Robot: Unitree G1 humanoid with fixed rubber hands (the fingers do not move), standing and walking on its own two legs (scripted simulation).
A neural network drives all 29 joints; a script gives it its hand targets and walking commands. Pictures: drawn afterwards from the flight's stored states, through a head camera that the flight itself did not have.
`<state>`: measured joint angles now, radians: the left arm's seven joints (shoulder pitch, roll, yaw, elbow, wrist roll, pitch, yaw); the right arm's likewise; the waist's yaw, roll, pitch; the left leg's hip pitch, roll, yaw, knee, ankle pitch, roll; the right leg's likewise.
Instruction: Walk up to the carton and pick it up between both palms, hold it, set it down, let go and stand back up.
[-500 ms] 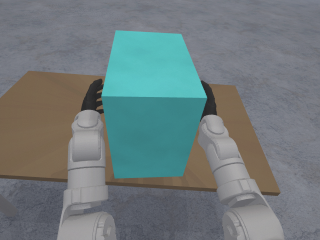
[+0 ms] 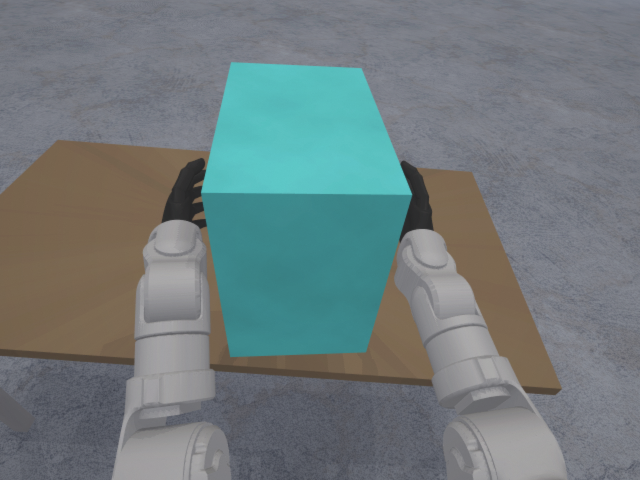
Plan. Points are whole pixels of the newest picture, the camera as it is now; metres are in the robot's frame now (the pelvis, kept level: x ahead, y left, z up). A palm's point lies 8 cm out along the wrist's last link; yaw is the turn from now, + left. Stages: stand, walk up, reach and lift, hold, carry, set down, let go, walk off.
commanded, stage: hold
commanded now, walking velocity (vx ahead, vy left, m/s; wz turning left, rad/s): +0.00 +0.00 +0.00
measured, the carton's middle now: (298, 206) +0.44 +0.00 +0.13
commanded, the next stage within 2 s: none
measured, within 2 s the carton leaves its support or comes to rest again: neither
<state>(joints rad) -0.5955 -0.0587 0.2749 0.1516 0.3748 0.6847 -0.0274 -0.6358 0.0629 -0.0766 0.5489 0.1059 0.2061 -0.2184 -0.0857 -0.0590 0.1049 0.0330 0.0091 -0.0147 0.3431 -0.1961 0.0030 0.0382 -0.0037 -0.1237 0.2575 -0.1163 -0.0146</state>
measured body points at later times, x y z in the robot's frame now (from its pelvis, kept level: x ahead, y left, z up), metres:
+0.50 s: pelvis +0.00 +0.01 +0.00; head -0.03 +0.03 +0.45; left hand +0.38 +0.15 +0.17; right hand +0.37 -0.13 +0.16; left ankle +0.01 +0.11 -0.75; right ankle +0.03 -0.11 -0.75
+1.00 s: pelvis -0.01 -0.01 +0.00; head -0.04 +0.03 +0.44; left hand +0.37 +0.15 +0.17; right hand +0.37 -0.13 +0.17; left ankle +0.01 +0.11 -0.75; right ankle +0.03 -0.11 -0.75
